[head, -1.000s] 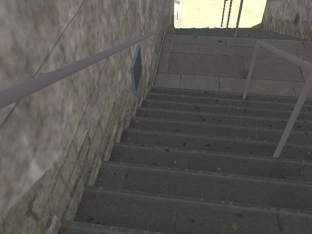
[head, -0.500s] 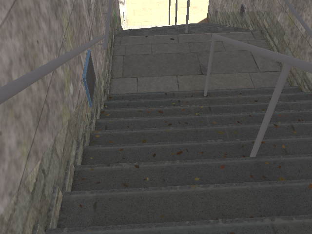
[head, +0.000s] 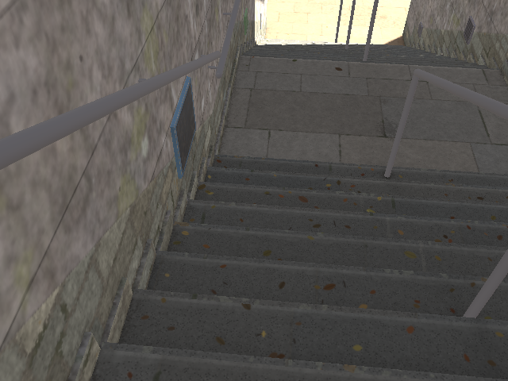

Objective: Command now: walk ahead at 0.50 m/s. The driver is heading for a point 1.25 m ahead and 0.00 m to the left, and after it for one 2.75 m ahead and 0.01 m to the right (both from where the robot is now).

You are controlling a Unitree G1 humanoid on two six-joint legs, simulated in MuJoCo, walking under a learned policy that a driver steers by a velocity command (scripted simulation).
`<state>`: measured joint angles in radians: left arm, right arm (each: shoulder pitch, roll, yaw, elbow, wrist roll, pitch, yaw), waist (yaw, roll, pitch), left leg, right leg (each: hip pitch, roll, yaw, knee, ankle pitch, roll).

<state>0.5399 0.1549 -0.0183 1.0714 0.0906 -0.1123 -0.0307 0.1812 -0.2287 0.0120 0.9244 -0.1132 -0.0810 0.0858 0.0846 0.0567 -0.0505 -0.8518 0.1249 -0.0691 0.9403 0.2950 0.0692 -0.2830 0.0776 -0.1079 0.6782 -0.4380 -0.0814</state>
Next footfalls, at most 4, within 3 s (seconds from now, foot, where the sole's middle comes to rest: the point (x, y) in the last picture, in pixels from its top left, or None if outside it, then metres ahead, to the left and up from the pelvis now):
0.22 left None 0.27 0.16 -0.90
0.78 right None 0.58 -0.07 -1.06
1.30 left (234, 331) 0.88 0.18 -1.22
1.86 right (293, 285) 1.20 -0.04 -1.37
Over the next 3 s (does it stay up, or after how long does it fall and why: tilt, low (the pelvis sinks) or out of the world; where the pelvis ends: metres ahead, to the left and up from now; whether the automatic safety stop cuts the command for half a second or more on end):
stays up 1.72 0.06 -0.91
